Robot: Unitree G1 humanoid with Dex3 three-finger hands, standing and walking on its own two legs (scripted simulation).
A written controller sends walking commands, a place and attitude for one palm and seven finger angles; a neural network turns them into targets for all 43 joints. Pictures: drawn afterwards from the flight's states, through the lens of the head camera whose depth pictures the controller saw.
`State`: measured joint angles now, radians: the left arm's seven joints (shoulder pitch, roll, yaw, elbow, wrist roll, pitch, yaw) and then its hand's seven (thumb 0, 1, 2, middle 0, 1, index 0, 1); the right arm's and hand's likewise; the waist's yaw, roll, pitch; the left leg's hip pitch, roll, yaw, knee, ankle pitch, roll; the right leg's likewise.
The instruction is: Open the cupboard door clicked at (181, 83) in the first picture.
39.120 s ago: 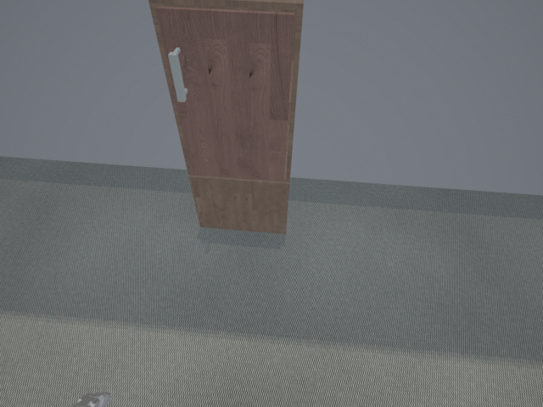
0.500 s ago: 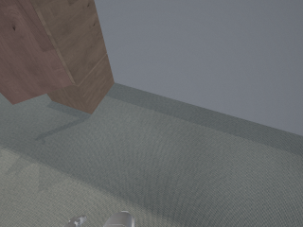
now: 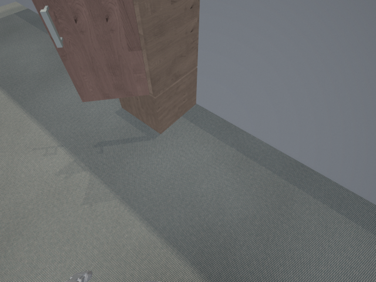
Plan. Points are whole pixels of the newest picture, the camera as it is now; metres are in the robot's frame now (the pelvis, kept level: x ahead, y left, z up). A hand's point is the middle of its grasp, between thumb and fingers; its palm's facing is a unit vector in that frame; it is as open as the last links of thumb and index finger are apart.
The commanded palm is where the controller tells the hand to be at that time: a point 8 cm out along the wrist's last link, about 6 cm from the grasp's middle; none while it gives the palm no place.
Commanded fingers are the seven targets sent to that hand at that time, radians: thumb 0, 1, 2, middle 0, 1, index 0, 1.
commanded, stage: turn to face it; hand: left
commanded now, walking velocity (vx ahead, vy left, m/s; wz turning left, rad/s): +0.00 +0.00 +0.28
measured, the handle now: (53, 27) +0.97 +0.60 +0.03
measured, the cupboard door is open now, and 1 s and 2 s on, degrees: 49 49 49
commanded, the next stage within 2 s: take the last steps up to it in 0.12 s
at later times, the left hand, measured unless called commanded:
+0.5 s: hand out of the picture +0.01 +0.22 -0.18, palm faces +0.23 -0.96 -0.18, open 7.3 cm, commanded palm none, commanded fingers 0.00 0.90 0.90 -0.20 -0.30 -0.20 -0.30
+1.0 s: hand (105, 245) +0.22 +0.23 -0.15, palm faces +0.28 -0.94 -0.17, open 7.3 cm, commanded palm none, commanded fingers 0.00 0.90 0.90 -0.20 -0.30 -0.20 -0.30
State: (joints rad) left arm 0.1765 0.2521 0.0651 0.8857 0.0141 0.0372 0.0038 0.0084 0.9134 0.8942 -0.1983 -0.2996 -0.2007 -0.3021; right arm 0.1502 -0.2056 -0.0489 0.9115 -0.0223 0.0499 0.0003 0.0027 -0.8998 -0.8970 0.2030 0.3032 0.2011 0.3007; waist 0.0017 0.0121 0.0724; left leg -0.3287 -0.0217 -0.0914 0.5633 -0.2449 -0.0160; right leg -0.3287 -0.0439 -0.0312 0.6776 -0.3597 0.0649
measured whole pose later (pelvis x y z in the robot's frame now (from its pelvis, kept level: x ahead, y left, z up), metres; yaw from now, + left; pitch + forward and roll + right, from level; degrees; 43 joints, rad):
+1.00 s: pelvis +0.16 +0.04 +0.01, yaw +16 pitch -1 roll +0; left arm 0.17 0.14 0.05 0.96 0.01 -0.06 0.00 0.00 0.91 0.89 -0.20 -0.30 -0.20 -0.30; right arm 0.36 -0.17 -0.05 1.11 -0.02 0.02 0.00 0.01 -0.91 -0.90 0.20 0.30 0.20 0.30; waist -0.04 0.02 0.07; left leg -0.42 0.03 0.04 1.08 -0.36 0.01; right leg -0.23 -0.06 -0.17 0.51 -0.25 -0.02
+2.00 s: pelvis +0.47 +0.23 +0.01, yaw +12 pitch -1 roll -1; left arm 0.24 0.18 0.05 1.05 0.01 -0.04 0.02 -0.01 0.95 0.89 -0.20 -0.30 -0.20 -0.30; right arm 0.23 -0.16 -0.03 1.07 -0.01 -0.02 -0.02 0.01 -0.92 -0.90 0.20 0.30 0.20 0.30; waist 0.00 -0.01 0.07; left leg -0.36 0.06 0.06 0.56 -0.13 -0.04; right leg -0.17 -0.02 -0.11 0.46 -0.28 0.00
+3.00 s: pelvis +0.44 +0.20 +0.01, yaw +11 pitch -1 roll -1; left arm 0.27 0.16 0.00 1.11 0.01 -0.01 0.04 0.01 0.92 0.89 -0.20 -0.30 -0.20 -0.30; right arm 0.25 -0.16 -0.01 1.10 -0.01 0.00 -0.03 0.01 -0.92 -0.90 0.20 0.30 0.20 0.30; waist 0.00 0.00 0.04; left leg -0.22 0.01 0.04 0.48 -0.25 0.02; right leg -0.17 0.00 -0.04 0.43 -0.24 0.00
